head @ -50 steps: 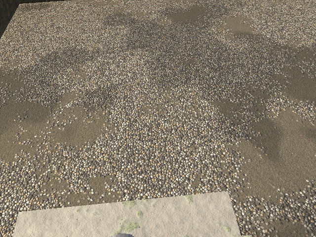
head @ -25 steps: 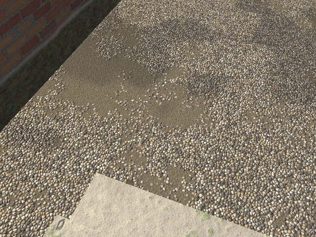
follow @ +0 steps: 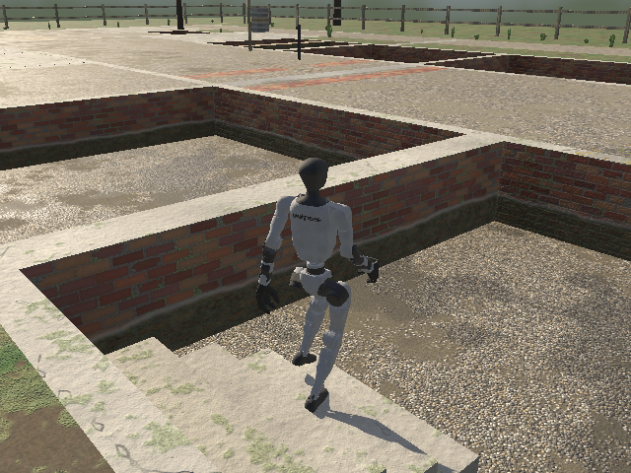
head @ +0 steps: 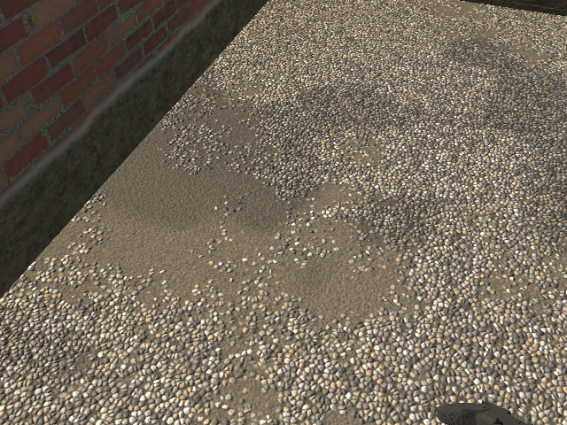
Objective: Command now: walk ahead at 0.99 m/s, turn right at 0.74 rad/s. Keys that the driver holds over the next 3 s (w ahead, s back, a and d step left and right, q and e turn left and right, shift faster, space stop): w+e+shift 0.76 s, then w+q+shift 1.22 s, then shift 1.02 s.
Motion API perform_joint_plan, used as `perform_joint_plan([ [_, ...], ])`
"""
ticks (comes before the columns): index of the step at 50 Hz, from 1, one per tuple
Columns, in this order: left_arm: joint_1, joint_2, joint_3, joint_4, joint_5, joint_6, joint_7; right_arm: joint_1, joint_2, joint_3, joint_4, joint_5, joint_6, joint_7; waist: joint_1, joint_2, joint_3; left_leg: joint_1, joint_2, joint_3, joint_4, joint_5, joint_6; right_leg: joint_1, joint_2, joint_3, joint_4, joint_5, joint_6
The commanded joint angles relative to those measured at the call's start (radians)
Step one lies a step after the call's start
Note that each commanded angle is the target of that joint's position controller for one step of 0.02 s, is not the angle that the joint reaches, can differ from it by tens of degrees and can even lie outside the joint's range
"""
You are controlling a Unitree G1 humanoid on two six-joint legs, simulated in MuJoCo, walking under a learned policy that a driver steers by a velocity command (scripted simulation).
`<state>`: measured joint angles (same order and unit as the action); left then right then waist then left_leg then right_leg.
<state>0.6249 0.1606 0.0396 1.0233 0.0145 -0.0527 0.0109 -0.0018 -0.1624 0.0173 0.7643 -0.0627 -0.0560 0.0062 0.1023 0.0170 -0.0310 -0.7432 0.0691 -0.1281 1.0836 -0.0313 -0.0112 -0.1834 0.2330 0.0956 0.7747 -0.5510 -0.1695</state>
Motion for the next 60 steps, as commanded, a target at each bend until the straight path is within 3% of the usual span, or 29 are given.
perform_joint_plan([
  [1, -0.015, 0.163, 0.034, -0.095, -0.023, -0.043, 0.004, -0.084, -0.142, -0.059, -0.027, 0.013, -0.017, 0.01, -0.016, 0.024, 0.12, -0.06, -0.014, -0.006, -0.185, 0.343, 0.03, -0.06, -0.264, 0.495, -0.142, 0.375, -0.165],
  [2, -0.026, 0.142, 0.034, -0.092, -0.019, -0.044, 0.003, -0.138, -0.119, -0.043, -0.058, -0.007, -0.023, 0.018, 0.013, 0.041, 0.135, 0.011, -0.031, 0.024, -0.367, 0.434, 0.027, -0.112, -0.19, 0.446, -0.13, 0.233, -0.133],
  [5, -0.02, 0.153, 0.031, -0.086, -0.013, -0.021, -0.007, -0.189, -0.065, -0.04, -0.102, 0.036, -0.031, 0.027, 0.087, -0.08, 0.117, 0.288, -0.109, 0.075, -0.573, 0.41, 0.015, -0.138, -0.16, 0.393, -0.067, 0.325, -0.078],
  [7, 0.007, 0.141, 0.023, -0.062, 0.006, 0.003, 0.011, -0.104, -0.068, -0.049, -0.083, 0.077, -0.039, 0.008, 0.079, -0.123, 0.124, 0.459, -0.1, 0.048, -0.668, 0.387, -0.019, -0.123, -0.159, 0.383, 0.028, 0.35, -0.042],
  [9, -0.023, 0.185, 0.029, -0.062, 0.024, 0.02, 0.021, 0.089, -0.111, -0.073, -0.047, 0.064, -0.05, -0.008, -0.023, -0.06, 0.064, 0.628, -0.067, 0.026, -0.802, 0.486, -0.013, -0.061, -0.117, 0.337, 0.298, 0.412, -0.027],
  [10, -0.081, 0.232, 0.042, -0.075, 0.027, 0.028, 0.021, 0.292, -0.157, -0.103, -0.004, 0.066, -0.039, -0.013, -0.16, -0.053, -0.011, 0.829, -0.023, 0.01, -0.848, 0.445, -0.011, -0.113, -0.109, 0.301, 0.538, 0.495, -0.032],
  [12, -0.131, 0.154, 0.037, -0.127, -0.03, 0.021, 0.025, 0.58, -0.242, -0.123, 0.072, -0.001, -0.021, -0.006, -0.251, 0.059, -0.118, 1.31, 0.181, -0.047, -0.386, 0.75, -0.003, -0.614, -0.086, 0.127, 1.192, -0.231, -0.002],
  [13, 0.007, 0.117, 0.021, -0.163, -0.063, 0.016, 0.049, 0.573, -0.214, -0.108, 0.077, 0.002, -0.03, 0.014, -0.15, 0.196, -0.255, 1.458, 0.335, -0.177, -0.222, 1.048, 0.014, -0.776, -0.164, 0.071, 1.263, -0.189, 0.015],
  [14, -0.031, 0.158, 0.019, -0.174, -0.034, 0.024, 0.047, 0.535, -0.261, -0.138, 0.075, 0.03, -0.037, 0.02, -0.17, 0.243, -0.328, 1.371, 0.394, -0.368, -0.373, 0.444, 0.175, -0.857, -0.205, 0.0, 1.271, -0.076, 0.034],
  [15, -0.161, 0.182, 0.029, -0.179, 0.013, 0.038, 0.021, 0.476, -0.219, -0.14, 0.047, 0.029, -0.051, 0.025, -0.184, 0.19, -0.214, 1.125, 0.388, -0.457, -0.558, -0.207, 0.251, -0.874, -0.281, 0.004, 1.159, 0.077, 0.026],
  [16, -0.273, 0.204, 0.04, -0.183, 0.043, 0.049, -0.005, 0.43, -0.143, -0.117, 0.061, 0.032, -0.049, 0.026, -0.176, 0.053, -0.008, 0.848, 0.316, -0.418, -0.651, -0.306, 0.212, -0.82, -0.299, -0.005, 1.082, 0.126, 0.022],
  [19, -0.409, 0.12, 0.038, -0.226, 0.017, 0.069, -0.064, 0.425, -0.094, -0.089, 0.154, 0.045, -0.091, 0.005, -0.062, 0.037, 0.204, 0.386, 0.229, -0.147, -0.685, -0.053, 0.1, -0.623, -0.378, 0.075, 0.534, 0.434, 0.082],
  [22, -0.41, 0.125, 0.031, -0.203, 0.054, 0.074, -0.086, 0.406, -0.209, -0.116, 0.155, 0.042, -0.084, -0.018, -0.058, 0.133, 0.145, 0.441, 0.229, -0.037, -0.681, 0.219, 0.114, -0.574, -0.325, -0.086, 0.493, 0.618, 0.079],
  [23, -0.47, 0.134, 0.029, -0.212, 0.025, 0.052, -0.093, 0.425, -0.095, -0.097, 0.194, 0.039, -0.099, -0.014, -0.056, 0.059, 0.188, 0.462, 0.146, 0.061, -0.625, 0.035, 0.053, -0.631, -0.357, -0.011, 0.278, 0.833, 0.049],
  [28, -0.655, 0.125, 0.002, -0.214, -0.01, 0.022, -0.115, 0.477, -0.115, -0.07, 0.216, 0.025, -0.089, -0.031, -0.107, 0.019, 0.197, 0.399, 0.082, 0.288, -0.585, -0.137, -0.001, -0.255, -0.259, -0.252, -0.035, 1.23, 0.006],
  [31, -0.698, 0.149, -0.005, -0.227, 0.046, 0.031, -0.072, 0.64, -0.175, -0.063, 0.273, 0.01, -0.039, -0.051, -0.145, -0.024, 0.206, 0.655, 0.083, 0.365, -0.322, 0.352, -0.004, -0.221, -0.168, -0.371, -0.177, 0.978, -0.009],
  [34, -0.207, 0.249, 0.049, -0.077, 0.038, 0.06, -0.04, 0.563, -0.232, -0.081, 0.288, -0.007, -0.013, -0.072, 0.122, -0.053, 0.012, 0.451, 0.092, 0.318, 0.498, 0.421, -0.023, 0.351, -0.23, -0.206, -0.315, 0.881, -0.09],
  [35, -0.076, 0.314, 0.077, -0.028, 0.017, 0.054, -0.032, 0.375, -0.231, -0.091, 0.237, 0.011, -0.004, -0.056, 0.226, -0.147, 0.08, 0.202, -0.067, 0.379, 0.918, -0.398, -0.019, 0.481, -0.278, -0.131, -0.514, 0.929, -0.189],
  [36, -0.035, 0.452, 0.097, 0.004, 0.01, 0.045, -0.023, 0.338, -0.201, -0.086, 0.109, 0.022, -0.028, -0.063, 0.112, -0.204, 0.027, -0.214, -0.046, 0.242, 0.957, -0.713, -0.033, 0.809, -0.421, 0.011, -0.095, 1.429, -0.21],
  [38, -0.049, 0.358, 0.07, -0.041, 0.002, 0.035, -0.02, 0.347, -0.243, -0.07, 0.037, 0.014, -0.055, -0.035, 0.046, 0.102, -0.085, -0.406, 0.054, 0.075, 0.568, -0.555, -0.007, 0.867, -0.492, 0.3, -0.219, 0.846, -0.268],
  [40, -0.312, 0.337, 0.063, -0.106, 0.034, 0.006, 0.035, 0.36, -0.201, -0.075, 0.023, -0.001, -0.035, -0.019, -0.147, 0.0, 0.014, -0.284, 0.083, -0.018, 0.354, -0.431, -0.011, 0.436, -0.631, 0.522, -0.457, 0.493, -0.288],
  [44, -0.423, 0.269, 0.039, -0.14, 0.004, -0.072, 0.018, 0.272, -0.143, -0.068, 0.037, 0.023, -0.006, 0.011, -0.218, 0.121, 0.185, 0.28, 0.139, 0.064, -0.153, -0.128, -0.03, -0.272, -0.435, 0.174, -0.548, 0.674, -0.166],
  [48, -0.294, 0.279, 0.037, -0.083, -0.026, -0.092, -0.026, 0.189, -0.144, -0.081, 0.038, 0.053, -0.022, 0.028, -0.134, 0.013, 0.168, 0.466, -0.015, 0.253, -0.351, 0.015, 0.117, -0.07, -0.329, -0.054, -0.537, 1.081, -0.082],
  [51, -0.381, 0.295, 0.047, -0.098, 0.023, -0.057, -0.016, 0.661, -0.221, -0.137, 0.175, 0.043, -0.002, 0.02, -0.404, -0.042, -0.07, 0.836, -0.14, 0.274, -0.405, -0.164, 0.187, -0.011, -0.329, -0.177, 0.148, 1.391, -0.01],
  [52, -0.445, 0.21, 0.031, -0.14, 0.005, -0.06, -0.024, 0.807, -0.322, -0.169, 0.212, 0.042, 0.017, 0.014, -0.459, 0.158, -0.098, 0.922, 0.015, -0.087, -0.546, -0.459, 0.286, -0.235, -0.156, -0.246, 0.713, 0.801, 0.056],
  [53, -0.337, 0.112, 0.004, -0.218, -0.007, -0.08, -0.046, 0.659, -0.283, -0.141, 0.211, 0.036, 0.026, 0.027, -0.226, 0.414, -0.156, 1.04, 0.165, -0.67, -0.796, -0.623, 0.369, -0.538, -0.077, -0.079, 0.827, 0.147, 0.069],
  [54, -0.376, 0.156, 0.0, -0.232, 0.004, -0.086, -0.04, 0.507, -0.255, -0.139, 0.159, 0.031, 0.024, 0.028, -0.206, 0.24, -0.054, 0.985, 0.196, -0.703, -0.865, -0.723, 0.372, -0.642, -0.168, -0.026, 0.801, 0.196, 0.051],
  [56, -0.471, 0.143, -0.011, -0.264, 0.024, -0.084, -0.033, 0.449, -0.216, -0.132, 0.156, 0.032, 0.013, 0.015, -0.152, -0.037, 0.084, 0.734, 0.145, -0.513, -0.841, -0.547, 0.317, -0.589, -0.266, -0.015, 0.602, 0.251, 0.067],
  [60, -0.567, 0.14, -0.032, -0.336, 0.043, -0.035, -0.035, 0.431, -0.213, -0.114, 0.152, 0.063, -0.027, -0.001, -0.092, 0.009, 0.149, 0.472, 0.011, -0.284, -0.932, -0.32, 0.3, -0.473, -0.314, -0.065, 0.307, 0.259, 0.149],
])
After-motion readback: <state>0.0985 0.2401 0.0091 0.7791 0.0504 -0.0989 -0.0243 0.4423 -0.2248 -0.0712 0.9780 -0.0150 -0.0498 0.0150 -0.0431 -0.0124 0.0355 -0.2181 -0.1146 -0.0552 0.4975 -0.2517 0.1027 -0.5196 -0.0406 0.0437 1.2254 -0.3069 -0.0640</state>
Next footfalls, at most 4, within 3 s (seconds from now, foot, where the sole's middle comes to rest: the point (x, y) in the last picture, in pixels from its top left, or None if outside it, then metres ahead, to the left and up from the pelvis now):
0.22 left None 0.36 0.17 -0.91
0.70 right None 0.68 -0.11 -1.09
1.02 left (398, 320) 1.10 -0.26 -1.09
1.44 right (505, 276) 1.34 -0.66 -1.09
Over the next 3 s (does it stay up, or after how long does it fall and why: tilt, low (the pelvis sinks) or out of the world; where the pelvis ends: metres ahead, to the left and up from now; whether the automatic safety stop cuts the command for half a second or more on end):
stays up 2.09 -0.57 -0.32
